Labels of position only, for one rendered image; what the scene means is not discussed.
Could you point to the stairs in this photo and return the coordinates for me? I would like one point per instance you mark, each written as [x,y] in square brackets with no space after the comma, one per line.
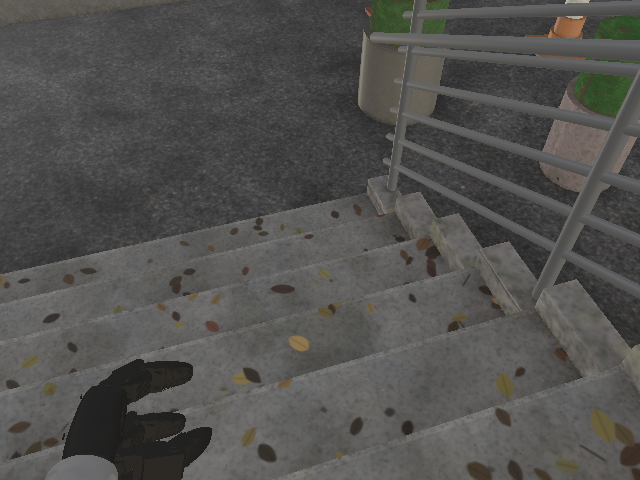
[325,345]

